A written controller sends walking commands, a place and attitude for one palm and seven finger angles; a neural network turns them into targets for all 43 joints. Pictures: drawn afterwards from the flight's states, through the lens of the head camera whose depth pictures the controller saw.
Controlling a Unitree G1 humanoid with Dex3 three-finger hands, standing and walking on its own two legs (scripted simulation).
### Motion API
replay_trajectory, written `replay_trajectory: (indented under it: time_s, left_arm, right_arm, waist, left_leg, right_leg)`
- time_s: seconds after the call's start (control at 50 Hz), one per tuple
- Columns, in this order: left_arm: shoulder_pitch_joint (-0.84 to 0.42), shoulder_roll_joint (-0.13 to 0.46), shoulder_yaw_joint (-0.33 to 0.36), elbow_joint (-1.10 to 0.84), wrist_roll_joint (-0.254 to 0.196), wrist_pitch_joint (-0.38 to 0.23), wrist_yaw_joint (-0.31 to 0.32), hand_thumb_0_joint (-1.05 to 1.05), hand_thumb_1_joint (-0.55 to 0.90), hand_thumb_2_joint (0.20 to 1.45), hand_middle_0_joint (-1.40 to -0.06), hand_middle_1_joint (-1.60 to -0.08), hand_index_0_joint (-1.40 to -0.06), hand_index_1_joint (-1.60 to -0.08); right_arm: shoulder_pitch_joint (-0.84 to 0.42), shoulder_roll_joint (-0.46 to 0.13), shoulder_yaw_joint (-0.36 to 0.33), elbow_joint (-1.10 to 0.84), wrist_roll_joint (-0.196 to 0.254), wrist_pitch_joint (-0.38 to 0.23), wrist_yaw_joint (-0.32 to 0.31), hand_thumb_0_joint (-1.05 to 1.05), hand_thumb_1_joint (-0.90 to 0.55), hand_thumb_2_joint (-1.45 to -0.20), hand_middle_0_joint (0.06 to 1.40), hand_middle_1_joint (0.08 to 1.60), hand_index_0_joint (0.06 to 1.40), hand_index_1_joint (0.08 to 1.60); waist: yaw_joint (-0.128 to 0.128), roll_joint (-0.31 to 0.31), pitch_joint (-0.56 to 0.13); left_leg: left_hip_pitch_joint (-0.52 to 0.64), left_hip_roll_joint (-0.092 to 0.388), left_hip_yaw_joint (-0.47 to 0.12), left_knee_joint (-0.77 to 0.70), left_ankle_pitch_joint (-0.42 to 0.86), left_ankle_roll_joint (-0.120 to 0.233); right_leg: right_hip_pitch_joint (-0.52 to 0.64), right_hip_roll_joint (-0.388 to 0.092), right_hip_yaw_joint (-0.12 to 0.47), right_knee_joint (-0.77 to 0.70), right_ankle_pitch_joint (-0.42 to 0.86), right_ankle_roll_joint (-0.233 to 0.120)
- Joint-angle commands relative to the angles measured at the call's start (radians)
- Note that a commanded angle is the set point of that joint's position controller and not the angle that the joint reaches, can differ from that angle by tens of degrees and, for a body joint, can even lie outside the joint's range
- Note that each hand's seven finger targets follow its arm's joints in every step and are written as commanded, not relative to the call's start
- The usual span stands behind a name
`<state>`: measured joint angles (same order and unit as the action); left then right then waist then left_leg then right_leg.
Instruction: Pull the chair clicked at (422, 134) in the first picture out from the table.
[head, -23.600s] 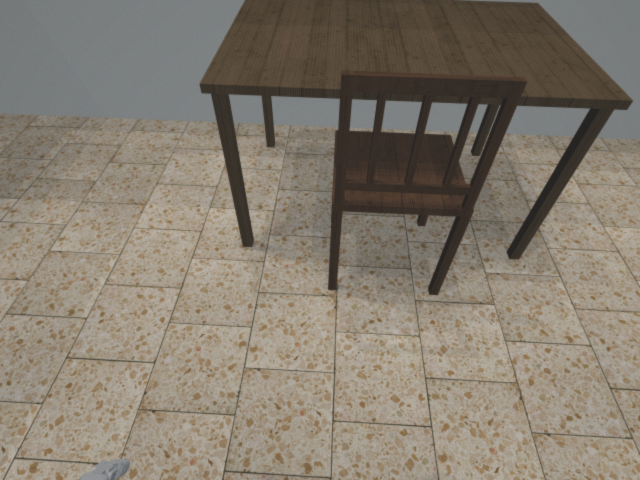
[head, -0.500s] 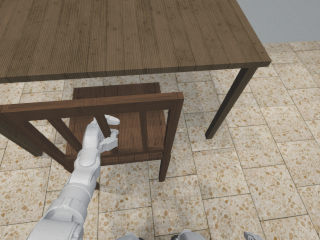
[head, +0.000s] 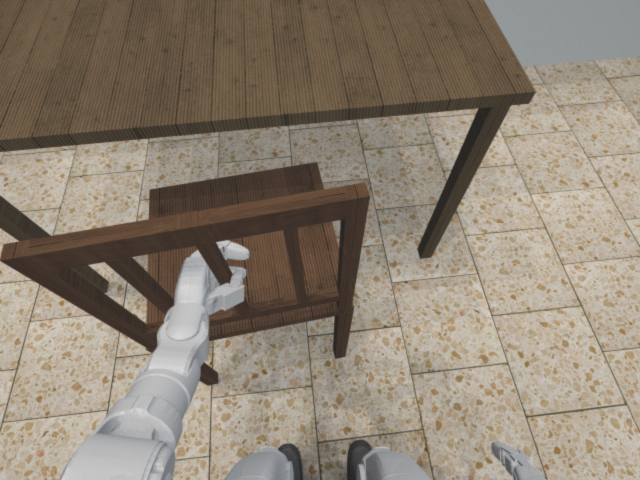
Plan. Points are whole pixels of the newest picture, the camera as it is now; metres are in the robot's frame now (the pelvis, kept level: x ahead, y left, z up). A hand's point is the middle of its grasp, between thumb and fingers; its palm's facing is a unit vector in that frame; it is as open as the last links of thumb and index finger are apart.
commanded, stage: step backward, pulling the chair out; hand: left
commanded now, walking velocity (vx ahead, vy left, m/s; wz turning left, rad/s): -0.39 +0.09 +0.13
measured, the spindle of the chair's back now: (227, 280) +0.39 +0.15 -0.09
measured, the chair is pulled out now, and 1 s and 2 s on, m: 0.12 0.26 0.38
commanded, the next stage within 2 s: none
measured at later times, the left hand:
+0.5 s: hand (228, 341) +0.29 +0.13 -0.06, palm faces +0.00 -0.98 -0.20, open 5.2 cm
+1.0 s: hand (214, 386) +0.23 +0.14 -0.06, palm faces -0.04 -0.98 -0.20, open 5.2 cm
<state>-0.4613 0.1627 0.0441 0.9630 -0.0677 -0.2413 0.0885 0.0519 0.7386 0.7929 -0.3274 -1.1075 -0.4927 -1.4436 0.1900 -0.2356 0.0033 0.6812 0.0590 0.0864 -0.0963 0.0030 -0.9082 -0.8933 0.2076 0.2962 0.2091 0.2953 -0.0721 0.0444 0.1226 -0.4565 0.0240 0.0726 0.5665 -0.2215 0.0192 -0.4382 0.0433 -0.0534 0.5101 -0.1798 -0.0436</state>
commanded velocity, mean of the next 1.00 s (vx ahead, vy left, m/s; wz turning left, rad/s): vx -0.38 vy -0.06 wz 0.08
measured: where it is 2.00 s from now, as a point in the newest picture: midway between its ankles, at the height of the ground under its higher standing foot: outside the picture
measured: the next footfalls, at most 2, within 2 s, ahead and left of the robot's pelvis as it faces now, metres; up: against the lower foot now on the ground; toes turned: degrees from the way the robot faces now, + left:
left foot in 0.70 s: -0.14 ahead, +0.15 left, +0.00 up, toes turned +5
right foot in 1.42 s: -0.16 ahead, -0.12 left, +0.00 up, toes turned +1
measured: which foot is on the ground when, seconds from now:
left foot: down 0.00-0.48, up 0.50-0.68, down 0.70-1.00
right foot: down 0.00-1.00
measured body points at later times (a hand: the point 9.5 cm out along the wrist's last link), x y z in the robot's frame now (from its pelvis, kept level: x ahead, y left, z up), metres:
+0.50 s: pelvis -0.07 -0.01 -0.01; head +0.02 -0.01 +0.43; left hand +0.28 +0.18 -0.05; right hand +0.04 -0.24 -0.14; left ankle +0.03 +0.10 -0.72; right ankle +0.01 -0.12 -0.73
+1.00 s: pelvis -0.13 +0.01 -0.01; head -0.04 +0.01 +0.43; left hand +0.23 +0.19 -0.05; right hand -0.03 -0.23 -0.15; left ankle -0.15 +0.17 -0.73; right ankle +0.00 -0.11 -0.73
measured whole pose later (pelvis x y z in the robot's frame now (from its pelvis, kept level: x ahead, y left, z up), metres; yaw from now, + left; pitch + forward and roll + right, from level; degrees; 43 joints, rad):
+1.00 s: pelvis -0.13 +0.01 -0.01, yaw +1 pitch +2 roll +2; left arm -0.41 0.19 -0.01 0.83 -0.02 -0.16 0.08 0.04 0.70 0.81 -0.32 -1.23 -0.49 -1.44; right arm 0.22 -0.18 -0.01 0.67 0.03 0.05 -0.09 0.00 -0.91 -0.89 0.21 0.30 0.21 0.30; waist -0.06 -0.03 0.14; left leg -0.33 0.03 -0.01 0.68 -0.39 -0.05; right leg -0.55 -0.07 -0.02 0.61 -0.10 0.01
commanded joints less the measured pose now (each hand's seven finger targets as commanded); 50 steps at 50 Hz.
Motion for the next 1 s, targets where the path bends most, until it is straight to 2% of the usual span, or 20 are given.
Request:
replay_trajectory:
  time_s: [0.0, 0.06, 0.12, 0.16, 0.2, 0.26, 0.32, 0.38, 0.42, 0.46, 0.48, 0.52, 0.6, 0.66, 0.7, 0.74, 0.78, 0.84, 0.94, 0.98]
  left_arm:
    - [-0.297, 0.246, 0.001, -0.167, 0.063, -0.037, 0.030, 0.000, 0.900, 0.900, -0.500, -1.450, -0.500, -1.450]
    - [-0.293, 0.202, -0.036, -0.176, 0.062, -0.040, 0.028, 0.000, 0.900, 0.900, -0.500, -1.450, -0.500, -1.450]
    - [-0.292, 0.171, -0.059, -0.199, 0.057, -0.047, 0.024, 0.000, 0.900, 0.900, -0.500, -1.450, -0.500, -1.450]
    - [-0.329, 0.140, -0.086, -0.215, 0.046, -0.048, 0.016, 0.000, 0.900, 0.900, -0.500, -1.450, -0.500, -1.450]
    - [-0.359, 0.151, -0.077, -0.236, 0.049, -0.045, 0.021, 0.000, 0.900, 0.900, -0.500, -1.450, -0.500, -1.450]
    - [-0.354, 0.148, -0.070, -0.230, 0.055, -0.045, 0.024, 0.000, 0.900, 0.900, -0.500, -1.450, -0.500, -1.450]
    - [-0.352, 0.149, -0.057, -0.201, 0.065, -0.053, 0.020, 0.000, 0.900, 0.900, -0.500, -1.450, -0.500, -1.450]
    - [-0.376, 0.170, -0.056, -0.185, 0.072, -0.055, 0.012, 0.000, 0.900, 0.900, -0.500, -1.450, -0.500, -1.450]
    - [-0.363, 0.203, -0.031, -0.169, 0.072, -0.054, 0.020, 0.000, 0.900, 0.900, -0.500, -1.450, -0.500, -1.450]
    - [-0.351, 0.236, -0.015, -0.155, 0.075, -0.061, 0.034, 0.000, 0.900, 0.900, -0.500, -1.450, -0.500, -1.450]
    - [-0.330, 0.253, 0.003, -0.143, 0.077, -0.055, 0.038, 0.000, 0.900, 0.900, -0.500, -1.450, -0.500, -1.450]
    - [-0.329, 0.234, 0.013, -0.148, 0.081, -0.032, 0.035, 0.000, 0.900, 0.900, -0.500, -1.450, -0.500, -1.450]
    - [-0.296, 0.232, 0.034, -0.155, 0.069, 0.004, 0.040, 0.000, 0.900, 0.900, -0.500, -1.450, -0.500, -1.450]
    - [-0.309, 0.180, -0.020, -0.214, 0.060, 0.025, 0.027, 0.000, 0.900, 0.900, -0.500, -1.450, -0.500, -1.450]
    - [-0.313, 0.141, -0.040, -0.257, 0.064, 0.034, 0.019, 0.000, 0.900, 0.900, -0.500, -1.450, -0.500, -1.450]
    - [-0.349, 0.108, -0.068, -0.323, 0.074, 0.022, 0.003, 0.000, 0.900, 0.900, -0.500, -1.450, -0.500, -1.450]
    - [-0.358, 0.090, -0.082, -0.384, 0.081, 0.013, -0.007, 0.000, 0.900, 0.900, -0.500, -1.450, -0.500, -1.450]
    - [-0.254, 0.101, -0.053, -0.377, 0.077, 0.010, -0.005, 0.000, 0.900, 0.900, -0.500, -1.450, -0.500, -1.450]
    - [-0.291, 0.126, -0.053, -0.371, 0.086, 0.003, 0.004, 0.000, 0.900, 0.900, -0.500, -1.450, -0.500, -1.450]
    - [-0.308, 0.163, -0.031, -0.324, 0.082, 0.004, 0.010, 0.000, 0.900, 0.900, -0.500, -1.450, -0.500, -1.450]
  right_arm:
    - [0.052, -0.155, -0.048, -0.078, 0.008, -0.037, -0.019, 0.000, -0.900, -0.900, 0.200, 0.300, 0.200, 0.300]
    - [0.045, -0.159, -0.043, -0.073, 0.011, -0.057, -0.024, 0.000, -0.900, -0.900, 0.200, 0.300, 0.200, 0.300]
    - [0.025, -0.167, -0.041, -0.086, 0.010, -0.069, -0.033, 0.000, -0.900, -0.900, 0.200, 0.300, 0.200, 0.300]
    - [0.000, -0.155, -0.036, -0.103, 0.010, -0.073, -0.028, 0.000, -0.900, -0.900, 0.200, 0.300, 0.200, 0.300]
    - [-0.018, -0.154, -0.033, -0.102, -0.005, -0.078, -0.035, 0.000, -0.900, -0.900, 0.200, 0.300, 0.200, 0.300]
    - [0.022, -0.146, -0.037, -0.080, -0.019, -0.094, -0.031, 0.000, -0.900, -0.900, 0.200, 0.300, 0.200, 0.300]
    - [0.041, -0.143, -0.042, -0.059, -0.024, -0.123, -0.029, 0.000, -0.900, -0.900, 0.200, 0.300, 0.200, 0.300]
    - [0.012, -0.154, -0.049, -0.051, -0.021, -0.134, -0.036, 0.000, -0.900, -0.900, 0.200, 0.300, 0.200, 0.300]
    - [-0.006, -0.143, -0.051, -0.060, -0.019, -0.135, -0.032, 0.000, -0.900, -0.900, 0.200, 0.300, 0.200, 0.300]
    - [0.035, -0.137, -0.054, -0.030, -0.012, -0.142, -0.028, 0.000, -0.900, -0.900, 0.200, 0.300, 0.200, 0.300]
    - [0.029, -0.144, -0.060, -0.022, -0.015, -0.143, -0.027, 0.000, -0.900, -0.900, 0.200, 0.300, 0.200, 0.300]
    - [0.003, -0.118, -0.036, -0.023, -0.024, -0.151, -0.019, 0.000, -0.900, -0.900, 0.200, 0.300, 0.200, 0.300]
    - [0.032, -0.127, -0.023, -0.002, -0.015, -0.147, -0.022, 0.000, -0.900, -0.900, 0.200, 0.300, 0.200, 0.300]
    - [0.062, -0.143, -0.037, -0.008, -0.017, -0.132, -0.031, 0.000, -0.900, -0.900, 0.200, 0.300, 0.200, 0.300]
    - [0.063, -0.167, -0.060, -0.042, -0.026, -0.113, -0.031, 0.000, -0.900, -0.900, 0.200, 0.300, 0.200, 0.300]
    - [0.055, -0.143, -0.067, -0.082, -0.027, -0.092, -0.015, 0.000, -0.900, -0.900, 0.200, 0.300, 0.200, 0.300]
    - [0.020, -0.134, -0.071, -0.110, -0.034, -0.072, -0.005, 0.000, -0.900, -0.900, 0.200, 0.300, 0.200, 0.300]
    - [0.022, -0.142, -0.077, -0.136, -0.029, -0.059, 0.002, 0.000, -0.900, -0.900, 0.200, 0.300, 0.200, 0.300]
    - [0.038, -0.135, -0.071, -0.113, -0.036, -0.065, -0.009, 0.000, -0.900, -0.900, 0.200, 0.300, 0.200, 0.300]
    - [0.047, -0.140, -0.074, -0.085, -0.029, -0.070, -0.016, 0.000, -0.900, -0.900, 0.200, 0.300, 0.200, 0.300]
  waist:
    - [0.012, -0.077, -0.466]
    - [0.009, -0.083, -0.466]
    - [0.022, 0.019, -0.478]
    - [0.025, 0.048, -0.443]
    - [0.033, 0.173, -0.399]
    - [0.030, 0.128, -0.416]
    - [0.026, 0.032, -0.438]
    - [0.028, 0.007, -0.385]
    - [0.037, -0.012, -0.319]
    - [0.034, -0.159, -0.369]
    - [0.052, -0.150, -0.394]
    - [0.058, -0.164, -0.412]
    - [0.039, -0.207, -0.451]
    - [0.019, -0.175, -0.499]
    - [0.031, 0.002, -0.497]
    - [0.010, 0.076, -0.529]
    - [0.012, 0.139, -0.530]
    - [0.026, 0.080, -0.472]
    - [0.019, 0.089, -0.384]
    - [0.024, 0.023, -0.374]
  left_leg:
    - [0.164, 0.008, -0.090, 0.043, -0.123, -0.018]
    - [0.211, 0.019, -0.108, -0.030, -0.017, -0.010]
    - [0.251, 0.127, -0.205, -0.151, 0.217, 0.037]
    - [0.205, 0.195, -0.265, -0.228, 0.046, 0.071]
    - [0.177, 0.252, -0.350, -0.297, -0.056, 0.098]
    - [0.289, 0.276, -0.336, -0.229, 0.147, 0.116]
    - [0.317, 0.245, -0.280, -0.132, 0.274, 0.095]
    - [0.164, 0.186, -0.226, -0.123, 0.055, 0.055]
    - [0.056, 0.112, -0.178, -0.062, -0.247, 0.023]
    - [0.209, -0.020, -0.092, 0.249, -0.228, -0.039]
    - [0.201, -0.045, -0.117, 0.385, -0.236, -0.053]
    - [0.036, -0.034, -0.182, 0.406, -0.293, -0.048]
    - [0.074, -0.025, -0.162, 0.118, -0.250, -0.051]
    - [0.186, 0.033, -0.130, -0.160, 0.081, -0.042]
    - [0.275, 0.153, -0.203, -0.140, 0.484, -0.003]
    - [0.321, 0.162, -0.165, -0.051, 0.645, -0.013]
    - [0.246, 0.180, -0.194, -0.064, 0.566, -0.020]
    - [0.127, 0.184, -0.185, -0.056, 0.378, -0.016]
    - [0.026, 0.156, -0.150, -0.075, 0.075, -0.006]
    - [0.009, 0.133, -0.142, -0.033, -0.002, -0.010]
  right_leg:
    - [0.238, -0.303, 0.242, -0.159, 0.350, 0.039]
    - [0.212, -0.274, 0.182, -0.159, 0.219, 0.030]
    - [0.181, -0.132, 0.100, -0.022, 0.117, 0.055]
    - [0.156, -0.096, 0.092, 0.069, -0.117, 0.039]
    - [0.107, -0.079, 0.096, 0.191, -0.224, 0.018]
    - [0.090, -0.082, 0.106, 0.193, -0.225, 0.013]
    - [0.163, -0.082, 0.102, 0.044, -0.067, 0.025]
    - [0.213, -0.120, 0.126, 0.009, -0.001, 0.007]
    - [0.138, -0.207, 0.238, -0.063, -0.225, -0.036]
    - [-0.014, -0.378, 0.405, -0.282, -0.380, -0.101]
    - [-0.003, -0.434, 0.441, -0.297, -0.273, -0.143]
    - [0.204, -0.451, 0.386, -0.191, 0.153, -0.163]
    - [0.362, -0.366, 0.225, -0.058, 0.476, -0.082]
    - [0.395, -0.301, 0.166, 0.044, 0.534, -0.016]
    - [0.307, -0.180, 0.079, 0.112, 0.490, 0.040]
    - [0.304, -0.162, 0.061, 0.133, 0.539, 0.043]
    - [0.332, -0.169, 0.070, 0.167, 0.438, 0.028]
    - [0.340, -0.161, 0.071, 0.163, 0.359, 0.004]
    - [0.265, -0.168, 0.088, 0.162, 0.221, 0.012]
    - [0.237, -0.190, 0.121, 0.125, 0.162, 0.003]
